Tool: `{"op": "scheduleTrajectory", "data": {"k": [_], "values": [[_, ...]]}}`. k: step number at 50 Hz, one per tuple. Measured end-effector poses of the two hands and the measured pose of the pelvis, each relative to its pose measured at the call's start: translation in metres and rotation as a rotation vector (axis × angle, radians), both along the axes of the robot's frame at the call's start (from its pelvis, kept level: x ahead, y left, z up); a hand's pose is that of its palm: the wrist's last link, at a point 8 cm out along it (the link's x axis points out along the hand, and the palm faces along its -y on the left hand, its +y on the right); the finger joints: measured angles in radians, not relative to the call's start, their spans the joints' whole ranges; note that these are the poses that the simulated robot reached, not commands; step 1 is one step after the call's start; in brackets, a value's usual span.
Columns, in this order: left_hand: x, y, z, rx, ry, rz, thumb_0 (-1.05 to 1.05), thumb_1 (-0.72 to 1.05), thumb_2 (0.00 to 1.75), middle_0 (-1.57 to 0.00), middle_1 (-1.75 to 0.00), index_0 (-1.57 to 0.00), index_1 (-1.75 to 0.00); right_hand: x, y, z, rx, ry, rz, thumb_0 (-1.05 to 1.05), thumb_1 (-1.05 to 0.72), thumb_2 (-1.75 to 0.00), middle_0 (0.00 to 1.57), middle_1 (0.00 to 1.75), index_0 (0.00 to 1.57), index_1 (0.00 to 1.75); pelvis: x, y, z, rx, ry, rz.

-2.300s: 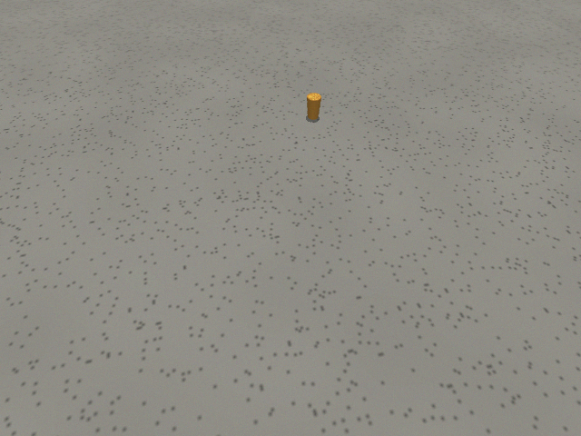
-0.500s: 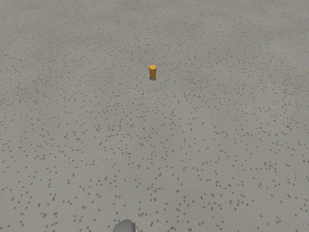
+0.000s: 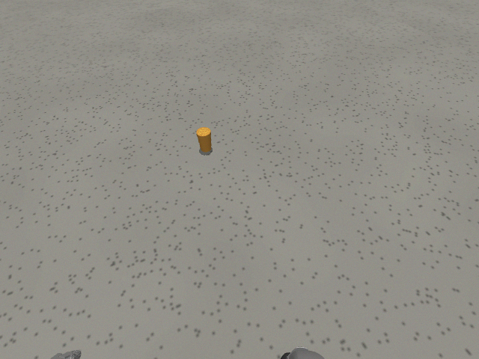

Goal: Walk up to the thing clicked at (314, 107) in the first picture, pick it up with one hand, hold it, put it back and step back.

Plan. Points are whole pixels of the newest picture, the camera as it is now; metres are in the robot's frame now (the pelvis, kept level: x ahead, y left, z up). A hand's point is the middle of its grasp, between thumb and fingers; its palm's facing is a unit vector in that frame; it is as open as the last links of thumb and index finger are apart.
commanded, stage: walk up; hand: left
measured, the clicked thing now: (204, 140) +1.42 +0.20 -0.69
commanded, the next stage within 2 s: none
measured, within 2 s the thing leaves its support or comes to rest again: neither
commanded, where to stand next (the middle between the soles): +1.04 +0.07 m, yaw +0 degrees
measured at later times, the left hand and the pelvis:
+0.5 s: hand (91, 310) +0.27 +0.32 -0.15, palm faces +0.02 -0.93 -0.37, open 7.4 cm; pelvis +0.26 +0.03 -0.01, yaw +2 degrees
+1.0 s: hand (139, 175) +0.61 +0.28 -0.12, palm faces -0.04 -0.92 -0.39, open 7.4 cm; pelvis +0.50 +0.01 +0.00, yaw +0 degrees
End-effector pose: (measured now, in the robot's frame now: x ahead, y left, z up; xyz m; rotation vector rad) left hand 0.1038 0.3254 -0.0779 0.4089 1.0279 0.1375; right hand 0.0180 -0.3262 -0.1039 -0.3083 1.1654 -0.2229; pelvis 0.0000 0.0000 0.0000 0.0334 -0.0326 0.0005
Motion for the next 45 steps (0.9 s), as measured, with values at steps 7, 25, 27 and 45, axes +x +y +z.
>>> {"op": "scheduleTrajectory", "data": {"k": [7, 25, 27, 45], "values": [[0.063, -0.024, 0.008, 0.015, -0.055, 0.055, 0.00, 0.91, 0.90, -0.20, -0.29, -0.20, -0.30, 0.095, -0.013, -0.018, 0.021, 0.038, 0.034, 0.01, -0.90, -0.90, 0.21, 0.30, 0.20, 0.30, 0.073, -0.016, -0.001, -0.029, -0.011, 0.009], [0.158, 0.037, -0.037, -0.018, 0.170, 0.177, 0.01, 0.90, 0.90, -0.21, -0.30, -0.20, -0.30, 0.359, 0.038, 0.022, -0.054, -0.114, 0.163, 0.01, -0.90, -0.90, 0.21, 0.30, 0.20, 0.30, 0.263, 0.032, -0.006, -0.053, 0.003, 0.031], [0.184, 0.040, -0.039, -0.024, 0.182, 0.160, 0.01, 0.90, 0.90, -0.20, -0.30, -0.20, -0.30, 0.375, 0.046, 0.029, -0.055, -0.141, 0.139, 0.01, -0.90, -0.90, 0.21, 0.30, 0.20, 0.30, 0.281, 0.038, -0.003, -0.056, 0.001, 0.032], [0.447, 0.013, -0.011, -0.024, 0.044, 0.013, 0.01, 0.91, 0.90, -0.20, -0.30, -0.20, -0.30, 0.450, 0.031, 0.003, -0.005, 0.026, 0.000, 0.01, -0.90, -0.90, 0.21, 0.30, 0.20, 0.31, 0.455, 0.024, 0.002, -0.006, -0.001, -0.002]]}}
